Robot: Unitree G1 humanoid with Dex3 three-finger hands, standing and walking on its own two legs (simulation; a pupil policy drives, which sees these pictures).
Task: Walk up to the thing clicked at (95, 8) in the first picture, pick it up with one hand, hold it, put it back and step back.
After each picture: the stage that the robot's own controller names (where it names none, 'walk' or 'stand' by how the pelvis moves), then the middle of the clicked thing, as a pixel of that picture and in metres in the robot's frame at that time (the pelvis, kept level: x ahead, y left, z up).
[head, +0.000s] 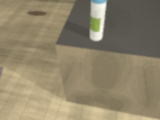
stand; (97, 17) +0.73 -0.02 +0.04
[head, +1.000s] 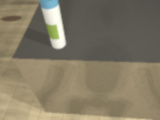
walk; (54, 23) +0.61 +0.19 +0.07
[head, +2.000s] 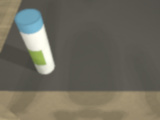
rise first; (38, 46) +0.43 +0.19 +0.08
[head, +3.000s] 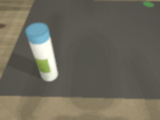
stand; (44, 55) +0.44 +0.19 +0.04
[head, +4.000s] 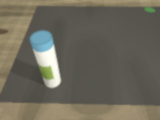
stand; (47, 62) +0.43 +0.17 +0.03
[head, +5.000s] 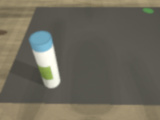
stand; (47, 62) +0.43 +0.18 +0.03
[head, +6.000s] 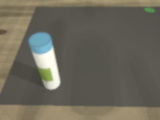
stand; (46, 64) +0.42 +0.18 +0.03
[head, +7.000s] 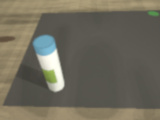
rise first; (51, 66) +0.42 +0.18 +0.04
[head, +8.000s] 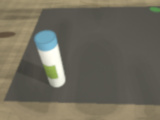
go down; (52, 62) +0.43 +0.18 +0.04
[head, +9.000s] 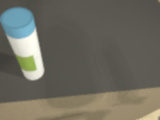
go down; (27, 50) +0.41 +0.17 +0.08
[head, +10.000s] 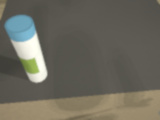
go down; (30, 54) +0.42 +0.18 +0.08
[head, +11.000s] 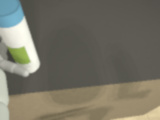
close in; (19, 42) +0.43 +0.19 +0.11
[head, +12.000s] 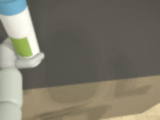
close; (22, 34) +0.45 +0.18 +0.12
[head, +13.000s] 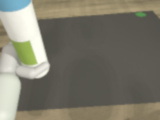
lift; (26, 37) +0.33 +0.16 +0.27
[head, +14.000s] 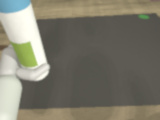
hold; (25, 39) +0.32 +0.17 +0.26
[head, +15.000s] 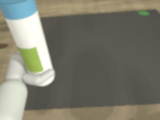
hold; (32, 45) +0.33 +0.15 +0.24
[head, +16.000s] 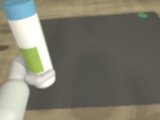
hold; (33, 47) +0.35 +0.16 +0.22
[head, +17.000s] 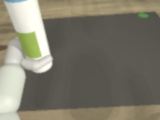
crouch; (30, 31) +0.36 +0.16 +0.26
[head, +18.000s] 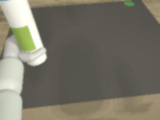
lower; (24, 27) +0.45 +0.18 +0.20
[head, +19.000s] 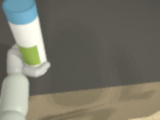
lower; (30, 42) +0.42 +0.16 +0.11
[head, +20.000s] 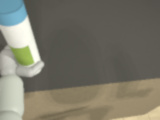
lower; (22, 43) +0.42 +0.18 +0.11
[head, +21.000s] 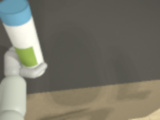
lower; (26, 44) +0.43 +0.17 +0.11
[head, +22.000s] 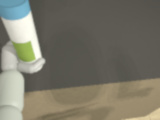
rest; (24, 38) +0.43 +0.17 +0.12
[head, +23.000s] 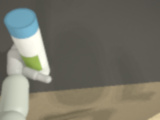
withdraw; (32, 50) +0.41 +0.16 +0.10
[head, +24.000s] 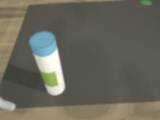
sink last; (50, 67) +0.38 +0.15 +0.08
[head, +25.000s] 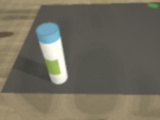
stand; (54, 56) +0.43 +0.16 +0.08
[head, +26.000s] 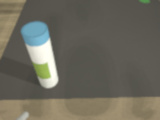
stand; (43, 59) +0.40 +0.17 +0.09
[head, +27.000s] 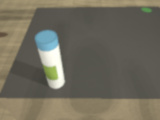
stand; (52, 62) +0.42 +0.16 +0.05
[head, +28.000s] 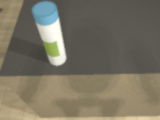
walk; (52, 38) +0.47 +0.14 +0.06
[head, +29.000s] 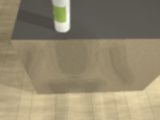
walk; (61, 5) +0.65 +0.14 +0.05
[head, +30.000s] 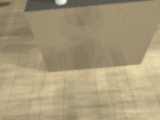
walk; out of the picture +0.97 +0.23 +0.06
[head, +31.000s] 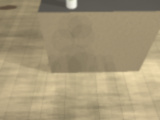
stand; out of the picture +1.06 +0.14 +0.04
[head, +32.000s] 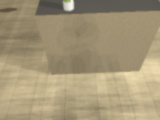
stand; out of the picture +1.05 +0.14 +0.03
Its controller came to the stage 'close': yes
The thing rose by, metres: 0.24
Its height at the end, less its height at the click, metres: +0.00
